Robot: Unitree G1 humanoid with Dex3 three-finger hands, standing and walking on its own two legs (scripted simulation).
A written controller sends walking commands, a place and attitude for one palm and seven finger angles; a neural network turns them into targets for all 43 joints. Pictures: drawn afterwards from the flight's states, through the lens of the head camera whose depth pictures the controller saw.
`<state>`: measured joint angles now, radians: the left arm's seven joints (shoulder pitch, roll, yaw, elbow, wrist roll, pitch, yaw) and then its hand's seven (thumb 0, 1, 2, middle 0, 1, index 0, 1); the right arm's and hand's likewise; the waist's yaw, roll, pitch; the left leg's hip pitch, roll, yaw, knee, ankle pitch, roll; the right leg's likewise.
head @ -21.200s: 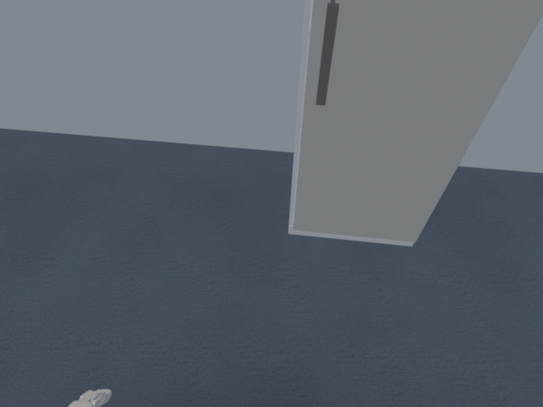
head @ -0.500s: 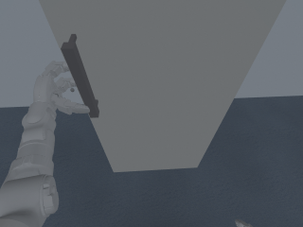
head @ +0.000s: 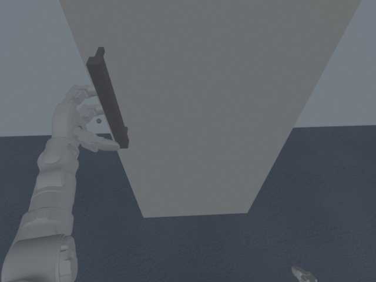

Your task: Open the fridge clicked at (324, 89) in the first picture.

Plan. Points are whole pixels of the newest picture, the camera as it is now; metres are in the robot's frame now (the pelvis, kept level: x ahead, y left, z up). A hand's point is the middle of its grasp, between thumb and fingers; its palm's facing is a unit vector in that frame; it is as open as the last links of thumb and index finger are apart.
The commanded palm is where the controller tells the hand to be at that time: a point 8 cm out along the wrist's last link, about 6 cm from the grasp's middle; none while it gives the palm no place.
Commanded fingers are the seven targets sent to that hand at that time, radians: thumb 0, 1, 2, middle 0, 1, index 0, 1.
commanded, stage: slide the fingers in behind the handle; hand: left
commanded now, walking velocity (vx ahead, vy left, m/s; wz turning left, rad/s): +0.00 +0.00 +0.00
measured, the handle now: (113, 103) +0.47 +0.19 +0.12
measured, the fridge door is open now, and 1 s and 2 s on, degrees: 0 0 0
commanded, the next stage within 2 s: grip the handle and tug to test in 1.24 s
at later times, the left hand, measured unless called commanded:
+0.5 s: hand (110, 118) +0.42 +0.18 +0.13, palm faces +0.06 -1.00 +0.01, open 14.0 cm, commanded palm +0.39 +0.22 +0.13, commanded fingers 0.00 -0.50 0.30 -0.30 -1.20 -0.30 -1.20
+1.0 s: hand (118, 117) +0.42 +0.16 +0.13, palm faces +0.07 -1.00 -0.01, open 14.0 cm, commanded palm +0.39 +0.21 +0.13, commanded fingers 0.00 -0.50 0.30 -0.30 -1.20 -0.30 -1.20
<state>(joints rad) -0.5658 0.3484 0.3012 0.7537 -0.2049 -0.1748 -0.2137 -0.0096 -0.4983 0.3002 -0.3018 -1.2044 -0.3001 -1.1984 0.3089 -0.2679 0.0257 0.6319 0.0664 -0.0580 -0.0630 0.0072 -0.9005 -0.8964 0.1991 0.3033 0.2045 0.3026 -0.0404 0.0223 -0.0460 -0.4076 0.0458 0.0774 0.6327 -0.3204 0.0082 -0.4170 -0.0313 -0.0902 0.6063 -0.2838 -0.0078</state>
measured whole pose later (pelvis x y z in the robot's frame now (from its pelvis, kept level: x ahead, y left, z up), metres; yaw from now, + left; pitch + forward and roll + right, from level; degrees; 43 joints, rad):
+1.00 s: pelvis +0.00 -0.01 +0.00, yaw +0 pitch +5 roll +0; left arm -0.60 0.28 0.24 0.75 -0.17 -0.17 -0.10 -0.01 -0.50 0.30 -0.30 -1.20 -0.30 -1.20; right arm 0.30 -0.25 0.02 0.65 0.05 -0.05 -0.05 0.01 -0.90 -0.90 0.20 0.30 0.20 0.30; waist -0.04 0.03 -0.04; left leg -0.39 0.05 0.08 0.61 -0.31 0.00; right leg -0.40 -0.03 -0.09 0.60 -0.28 -0.02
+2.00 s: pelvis +0.01 +0.00 +0.00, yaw +0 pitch +6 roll +0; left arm -0.61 0.28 0.24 0.75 -0.16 -0.16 -0.12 0.01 0.61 0.78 -0.42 -1.37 -0.42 -1.36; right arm 0.30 -0.25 0.02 0.65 0.05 -0.04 -0.05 0.01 -0.90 -0.90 0.20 0.30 0.20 0.30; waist -0.04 0.02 -0.04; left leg -0.39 0.04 0.08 0.62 -0.32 0.01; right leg -0.41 -0.03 -0.08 0.60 -0.29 -0.01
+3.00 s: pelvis +0.04 +0.00 +0.01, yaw -1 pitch +3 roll +0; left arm -0.19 0.16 0.15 0.18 -0.18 0.02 -0.05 0.02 0.66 0.75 -0.39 -1.40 -0.41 -1.40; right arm 0.22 -0.23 0.01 0.58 0.04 -0.03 -0.04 0.01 -0.90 -0.90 0.20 0.30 0.20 0.30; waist 0.01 0.04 -0.05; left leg -0.25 0.04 0.08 0.53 -0.33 0.00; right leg -0.27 -0.02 -0.07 0.52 -0.30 -0.01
